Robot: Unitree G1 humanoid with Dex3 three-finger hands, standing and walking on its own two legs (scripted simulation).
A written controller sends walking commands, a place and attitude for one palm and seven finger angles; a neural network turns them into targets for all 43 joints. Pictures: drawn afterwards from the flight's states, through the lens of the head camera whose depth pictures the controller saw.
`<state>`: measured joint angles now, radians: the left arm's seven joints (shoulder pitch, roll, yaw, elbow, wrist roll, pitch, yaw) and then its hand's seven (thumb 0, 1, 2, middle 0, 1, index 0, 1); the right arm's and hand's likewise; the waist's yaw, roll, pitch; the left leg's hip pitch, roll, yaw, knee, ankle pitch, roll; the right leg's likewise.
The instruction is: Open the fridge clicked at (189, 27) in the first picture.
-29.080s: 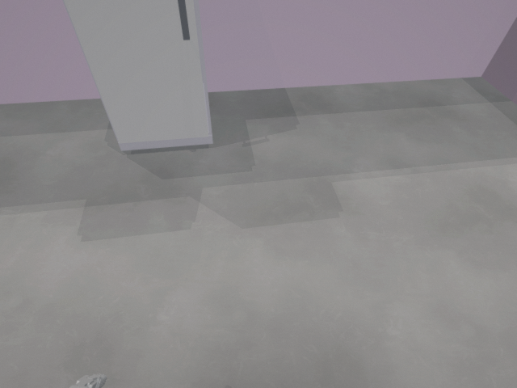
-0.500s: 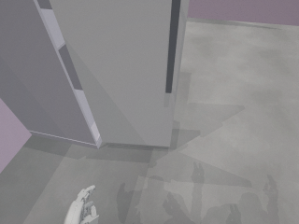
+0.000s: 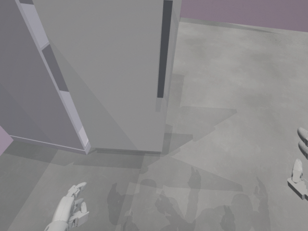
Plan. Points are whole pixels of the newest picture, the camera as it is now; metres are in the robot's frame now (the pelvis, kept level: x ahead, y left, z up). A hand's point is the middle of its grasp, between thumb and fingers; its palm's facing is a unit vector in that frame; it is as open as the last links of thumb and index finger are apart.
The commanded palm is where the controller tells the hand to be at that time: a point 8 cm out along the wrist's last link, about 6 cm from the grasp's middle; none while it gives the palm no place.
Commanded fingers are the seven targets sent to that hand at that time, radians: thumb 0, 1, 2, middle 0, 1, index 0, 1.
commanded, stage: let the arm hang, fingers relaxed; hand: right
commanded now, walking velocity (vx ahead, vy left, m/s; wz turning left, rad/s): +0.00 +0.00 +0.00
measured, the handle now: (163, 54) +0.71 +0.00 +0.10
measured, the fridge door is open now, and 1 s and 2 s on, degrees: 81 81 81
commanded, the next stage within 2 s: look to check the result in 1.04 s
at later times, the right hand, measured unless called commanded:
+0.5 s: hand out of the picture -0.07 -0.18 -0.17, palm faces +0.04 +0.98 -0.18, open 7.2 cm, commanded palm none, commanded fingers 0.00 -0.90 -0.90 0.20 0.30 0.20 0.30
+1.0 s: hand out of the picture +0.01 -0.18 -0.17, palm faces +0.03 +0.98 -0.19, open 7.3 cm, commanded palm none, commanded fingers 0.00 -0.90 -0.90 0.20 0.30 0.20 0.30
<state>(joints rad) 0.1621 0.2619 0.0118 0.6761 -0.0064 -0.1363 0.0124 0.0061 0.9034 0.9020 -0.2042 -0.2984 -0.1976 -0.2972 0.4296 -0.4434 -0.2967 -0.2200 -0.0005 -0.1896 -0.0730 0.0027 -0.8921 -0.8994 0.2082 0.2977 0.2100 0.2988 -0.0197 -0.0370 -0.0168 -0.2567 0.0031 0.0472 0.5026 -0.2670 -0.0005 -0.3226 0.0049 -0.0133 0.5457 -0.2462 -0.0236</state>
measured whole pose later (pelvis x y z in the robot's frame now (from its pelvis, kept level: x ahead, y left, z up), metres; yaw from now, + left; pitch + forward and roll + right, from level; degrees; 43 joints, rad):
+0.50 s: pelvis -0.02 +0.00 +0.00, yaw -2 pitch +0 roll +1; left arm 0.32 0.15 0.00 1.11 0.02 0.04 0.03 0.01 0.91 0.90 -0.20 -0.30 -0.20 -0.30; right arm 0.32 -0.18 -0.01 1.14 -0.02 0.03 -0.01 0.00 -0.94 -0.90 0.20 0.30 0.20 0.30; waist -0.01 -0.01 0.07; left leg -0.22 0.01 0.08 0.44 -0.21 0.00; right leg -0.30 0.01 0.02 0.49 -0.18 -0.03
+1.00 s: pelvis -0.01 -0.01 +0.01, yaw -1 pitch +0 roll +1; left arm 0.26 0.15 0.01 1.10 0.02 0.01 0.03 0.00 0.91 0.90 -0.20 -0.30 -0.19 -0.30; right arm 0.22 -0.16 -0.02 1.11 -0.02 0.00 -0.02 0.00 -0.92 -0.90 0.20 0.30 0.20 0.30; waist 0.01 -0.01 0.04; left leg -0.22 0.03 0.05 0.44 -0.22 -0.01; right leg -0.27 0.03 -0.01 0.45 -0.18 -0.04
